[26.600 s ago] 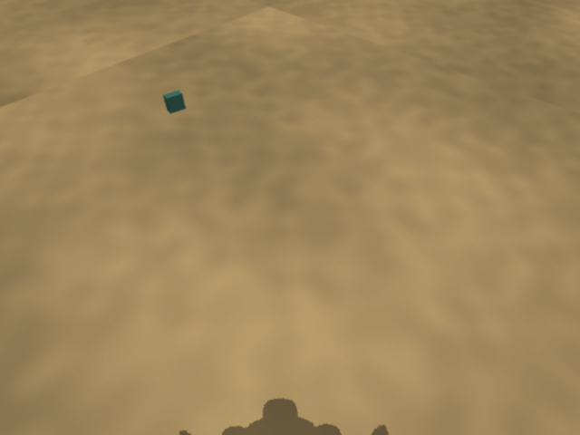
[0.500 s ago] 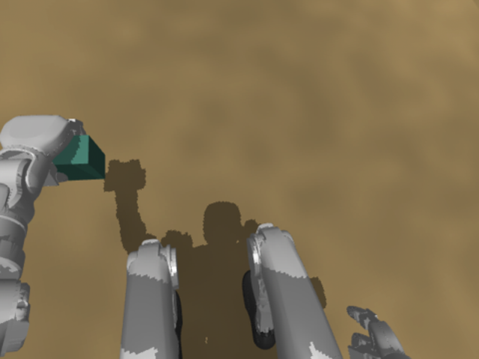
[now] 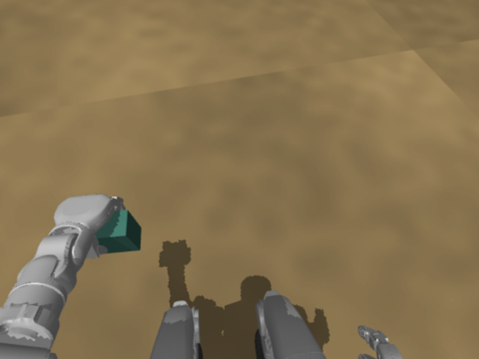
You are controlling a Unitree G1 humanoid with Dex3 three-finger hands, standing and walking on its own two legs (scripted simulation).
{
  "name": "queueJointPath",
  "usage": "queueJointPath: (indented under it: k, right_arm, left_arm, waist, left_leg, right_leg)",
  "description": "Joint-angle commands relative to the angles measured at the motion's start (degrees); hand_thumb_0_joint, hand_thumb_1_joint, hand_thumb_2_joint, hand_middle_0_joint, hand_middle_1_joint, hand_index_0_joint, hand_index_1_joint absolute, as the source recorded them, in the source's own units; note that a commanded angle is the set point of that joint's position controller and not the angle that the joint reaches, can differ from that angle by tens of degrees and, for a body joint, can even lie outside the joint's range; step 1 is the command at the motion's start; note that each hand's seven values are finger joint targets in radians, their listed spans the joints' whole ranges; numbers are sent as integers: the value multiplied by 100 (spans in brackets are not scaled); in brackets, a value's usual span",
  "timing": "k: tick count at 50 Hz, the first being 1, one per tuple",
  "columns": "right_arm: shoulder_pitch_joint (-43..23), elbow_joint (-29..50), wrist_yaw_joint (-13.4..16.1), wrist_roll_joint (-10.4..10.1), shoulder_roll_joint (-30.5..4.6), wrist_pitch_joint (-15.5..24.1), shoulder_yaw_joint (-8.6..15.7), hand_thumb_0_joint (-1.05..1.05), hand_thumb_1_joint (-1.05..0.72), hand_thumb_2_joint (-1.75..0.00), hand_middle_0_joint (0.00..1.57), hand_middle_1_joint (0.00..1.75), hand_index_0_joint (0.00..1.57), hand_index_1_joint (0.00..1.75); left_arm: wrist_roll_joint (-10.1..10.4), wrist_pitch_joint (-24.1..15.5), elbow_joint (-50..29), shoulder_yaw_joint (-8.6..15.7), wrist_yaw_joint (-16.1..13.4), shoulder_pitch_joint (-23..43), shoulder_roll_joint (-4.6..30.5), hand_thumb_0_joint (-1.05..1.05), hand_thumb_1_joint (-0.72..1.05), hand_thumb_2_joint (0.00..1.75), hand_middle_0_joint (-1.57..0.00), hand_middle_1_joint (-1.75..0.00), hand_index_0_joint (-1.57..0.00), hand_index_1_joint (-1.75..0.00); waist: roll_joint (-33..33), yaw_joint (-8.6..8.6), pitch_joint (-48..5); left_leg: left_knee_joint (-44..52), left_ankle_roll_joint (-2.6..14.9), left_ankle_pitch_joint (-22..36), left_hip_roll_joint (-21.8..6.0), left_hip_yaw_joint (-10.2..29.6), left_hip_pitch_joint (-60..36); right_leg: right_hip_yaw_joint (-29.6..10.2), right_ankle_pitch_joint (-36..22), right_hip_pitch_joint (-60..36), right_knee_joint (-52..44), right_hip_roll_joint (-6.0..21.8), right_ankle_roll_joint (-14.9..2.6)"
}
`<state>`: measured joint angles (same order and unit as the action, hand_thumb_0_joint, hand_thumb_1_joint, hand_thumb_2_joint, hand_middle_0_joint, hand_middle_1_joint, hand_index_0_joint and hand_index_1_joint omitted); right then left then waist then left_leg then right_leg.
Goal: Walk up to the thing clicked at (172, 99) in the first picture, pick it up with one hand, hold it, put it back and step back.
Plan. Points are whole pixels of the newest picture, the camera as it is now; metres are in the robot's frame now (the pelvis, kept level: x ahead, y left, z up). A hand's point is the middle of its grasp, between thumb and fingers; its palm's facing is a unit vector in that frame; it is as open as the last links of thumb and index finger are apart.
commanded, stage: lift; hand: left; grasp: from above
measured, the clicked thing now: (107, 233) +0.38 +0.23 -0.11
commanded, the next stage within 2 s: hold in 0.50 s
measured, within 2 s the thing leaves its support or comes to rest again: neither
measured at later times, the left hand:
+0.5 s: hand (80, 208) +0.37 +0.23 +0.02, palm faces -0.46 -0.05 -0.88, open 8.6 cm
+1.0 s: hand (67, 197) +0.37 +0.23 +0.07, palm faces -0.47 -0.03 -0.88, open 8.6 cm
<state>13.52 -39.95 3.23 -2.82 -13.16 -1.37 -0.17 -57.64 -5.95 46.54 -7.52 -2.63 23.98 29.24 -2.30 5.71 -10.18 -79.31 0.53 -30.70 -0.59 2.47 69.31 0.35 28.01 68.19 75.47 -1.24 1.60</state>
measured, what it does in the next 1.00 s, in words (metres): rises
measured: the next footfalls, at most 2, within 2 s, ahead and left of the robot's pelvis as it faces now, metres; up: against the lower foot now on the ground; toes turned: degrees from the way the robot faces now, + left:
none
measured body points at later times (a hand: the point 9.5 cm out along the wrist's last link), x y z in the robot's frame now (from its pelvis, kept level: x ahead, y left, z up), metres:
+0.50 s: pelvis +0.04 +0.00 +0.09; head +0.10 +0.00 +0.54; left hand +0.39 +0.23 +0.07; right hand +0.13 -0.27 -0.03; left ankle +0.06 +0.11 -0.60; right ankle +0.07 -0.14 -0.60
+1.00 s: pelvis +0.06 +0.00 +0.11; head +0.09 -0.01 +0.56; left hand +0.39 +0.23 +0.12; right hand +0.18 -0.26 +0.00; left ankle +0.06 +0.11 -0.60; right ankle +0.07 -0.14 -0.60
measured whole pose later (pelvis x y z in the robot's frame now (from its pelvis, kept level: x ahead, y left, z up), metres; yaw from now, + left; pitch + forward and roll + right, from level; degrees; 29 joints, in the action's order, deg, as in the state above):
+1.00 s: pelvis +0.06 +0.00 +0.11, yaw +0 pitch +8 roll -1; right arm 13.5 -39.9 3.3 -3.5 -14.2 -2.4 2.3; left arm -57.9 -6.2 38.8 -10.0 1.5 14.8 25.8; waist -2.2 1.3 -5.1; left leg -42.6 0.6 -21.3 -0.3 0.0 28.9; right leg -2.0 19.1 29.1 40.6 -0.4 1.3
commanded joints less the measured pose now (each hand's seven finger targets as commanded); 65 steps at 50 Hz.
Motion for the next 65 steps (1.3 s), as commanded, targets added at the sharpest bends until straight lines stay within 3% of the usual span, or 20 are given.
queueJointPath:
  k: [1, 5, 8, 10, 11, 13, 14, 15, 19, 23, 29, 31, 33, 35, 41, 53, 54, 56, 65]
  right_arm:
    - [222, 425, 103, 14, -901, 279, 350, 0, -91, -91, 20, 30, 20, 30]
    - [322, 359, 89, 25, -919, 328, 394, 0, -91, -91, 20, 30, 20, 30]
    - [351, 296, 67, 27, -917, 354, 427, 0, -91, -91, 20, 30, 20, 30]
    - [396, 286, 64, 20, -935, 324, 453, 0, -91, -91, 20, 30, 20, 30]
    - [401, 269, 59, 33, -911, 322, 450, 0, -91, -91, 20, 30, 20, 30]
    - [361, 270, 61, 29, -937, 319, 482, 0, -91, -91, 20, 30, 20, 30]
    - [368, 282, 58, 20, -941, 310, 487, 0, -91, -91, 20, 30, 20, 30]
    - [365, 271, 59, 20, -942, 308, 489, 0, -91, -91, 20, 30, 20, 30]
    - [323, 344, 52, 13, -935, 283, 507, 0, -91, -90, 20, 30, 20, 30]
    - [284, 383, 62, 1, -924, 257, 508, 0, -91, -90, 20, 30, 20, 30]
    - [224, 441, 78, -7, -924, 206, 527, 0, -91, -90, 20, 30, 20, 30]
    - [196, 463, 73, -5, -913, 192, 511, 0, -91, -90, 20, 30, 20, 30]
    - [147, 482, 72, -10, -941, 175, 532, 0, -91, -90, 20, 30, 20, 30]
    - [107, 512, 63, -27, -943, 154, 531, 0, -91, -90, 20, 30, 20, 30]
    - [26, 527, 62, -22, -957, 119, 548, 0, -90, -90, 20, 30, 20, 30]
    - [-191, 699, 89, -40, -957, 60, 516, 0, -90, -90, 20, 30, 20, 30]
    - [-219, 745, 88, -51, -956, 53, 512, 0, -90, -90, 20, 30, 20, 30]
    - [-244, 768, 99, -55, -947, 41, 501, 0, -90, -90, 20, 30, 20, 30]
    - [-434, 851, 112, -72, -942, 49, 477, 0, -90, -90, 20, 30, 20, 30]
  left_arm:
    - [10, -84, -952, 439, -395, 1862, 1121, 0, 61, 67, -96, -66, -98, -64]
    - [-134, -49, -901, 366, -551, 1944, 1033, 0, 64, 72, -98, -70, -100, -68]
    - [-120, 24, -813, 311, -631, 1858, 914, 0, 66, 74, -99, -71, -101, -69]
    - [-146, 88, -757, 405, -652, 1688, 1017, 0, 67, 74, -99, -72, -102, -70]
    - [-130, 97, -835, 290, -639, 1849, 898, 0, 66, 75, -100, -70, -102, -69]
    - [-105, 146, -848, 377, -643, 1746, 983, 0, 66, 76, -99, -71, -101, -69]
    - [-79, 162, -851, 277, -630, 1750, 859, 0, 65, 75, -99, -70, -101, -68]
    - [-57, 161, -856, 344, -626, 1777, 910, 0, 66, 74, -100, -70, -101, -69]
    - [-33, 213, -850, 225, -538, 1454, 770, 0, 63, 73, -98, -69, -100, -67]
    - [31, 164, -1001, 231, -408, 1468, 779, 0, 59, 72, -95, -66, -97, -65]
    - [11, 30, -1320, 325, -255, 1282, 880, 0, 59, 71, -94, -67, -96, -65]
    - [25, 11, -1451, 296, -238, 1330, 827, 0, 60, 71, -94, -68, -96, -66]
    - [-16, -18, -1468, 390, -217, 1224, 952, 0, 60, 69, -93, -69, -96, -65]
    - [-69, -30, -1464, 265, -156, 1151, 839, 0, 61, 71, -95, -67, -98, -65]
    - [-31, -60, -1682, 325, -3, 1074, 888, 0, 63, 71, -94, -69, -98, -65]
    - [66, -101, -2085, 409, 276, 811, 917, 0, 64, 70, -95, -69, -98, -65]
    - [45, -99, -2090, 333, 291, 801, 839, 0, 64, 71, -96, -68, -99, -65]
    - [23, -84, -2143, 438, 266, 795, 920, 0, 64, 72, -95, -70, -99, -67]
    - [81, -17, -2368, 382, 338, 759, 859, 0, 66, 73, -97, -71, -100, -68]
  waist:
    - [-329, 15, -1717]
    - [-366, -38, -1705]
    - [-380, -87, -1657]
    - [-244, -172, -1696]
    - [-287, -102, -1683]
    - [-331, -197, -1677]
    - [-313, -144, -1646]
    - [-321, -155, -1547]
    - [-178, -210, -1380]
    - [-92, -174, -1215]
    - [-128, -286, -1273]
    - [-153, -245, -1255]
    - [-197, -332, -1177]
    - [-165, -319, -1085]
    - [-182, -346, -1114]
    - [-145, -422, -968]
    - [-85, -436, -884]
    - [17, -451, -894]
    - [-51, -462, -738]
  left_leg:
    - [1899, 76, 124, 95, 36, -1944]
    - [2194, 62, 629, 138, -83, -2456]
    - [2505, 25, 922, 100, -66, -2895]
    - [2602, 38, 1311, 133, -115, -3035]
    - [2666, 28, 1412, 118, -117, -3146]
    - [2840, 15, 1651, 124, -137, -3432]
    - [2920, 15, 1673, 114, -138, -3550]
    - [3006, 5, 1706, 101, -132, -3604]
    - [3306, 4, 1925, 99, -121, -3893]
    - [3541, 21, 1924, 120, -150, -4053]
    - [3752, 4, 2367, 136, -188, -4459]
    - [3805, 3, 2493, 130, -196, -4549]
    - [3890, -12, 2479, 134, -198, -4609]
    - [3985, -20, 2527, 122, -179, -4685]
    - [4056, -31, 2902, 127, -186, -4911]
    - [4281, -31, 2971, 108, -211, -5108]
    - [4299, -14, 2903, 125, -235, -5097]
    - [4303, 18, 2759, 179, -279, -5055]
    - [4492, 17, 2475, 167, -285, -5150]
  right_leg:
    - [-6, -154, -1550, -1658, -137, -273]
    - [-33, -609, -2047, -2037, -136, -278]
    - [-14, -866, -2347, -2261, -133, -276]
    - [-43, -1188, -2677, -2448, -139, -275]
    - [-41, -1274, -2748, -2494, -140, -274]
    - [-42, -1474, -3017, -2662, -129, -269]
    - [-36, -1493, -3006, -2735, -129, -271]
    - [-40, -1509, -3062, -2793, -131, -269]
    - [-29, -1667, -3382, -3083, -129, -275]
    - [-77, -1684, -3637, -3370, -126, -257]
    - [-80, -2040, -4007, -3569, -123, -256]
    - [-93, -2157, -4058, -3616, -120, -262]
    - [-84, -2101, -4106, -3684, -123, -266]
    - [-68, -2117, -4126, -3714, -134, -278]
    - [-82, -2415, -4337, -3809, -141, -264]
    - [-81, -2424, -4538, -3955, -142, -271]
    - [-90, -2412, -4552, -3997, -140, -267]
    - [-147, -2400, -4653, -4079, -108, -237]
    - [-145, -2092, -4647, -4190, -109, -236]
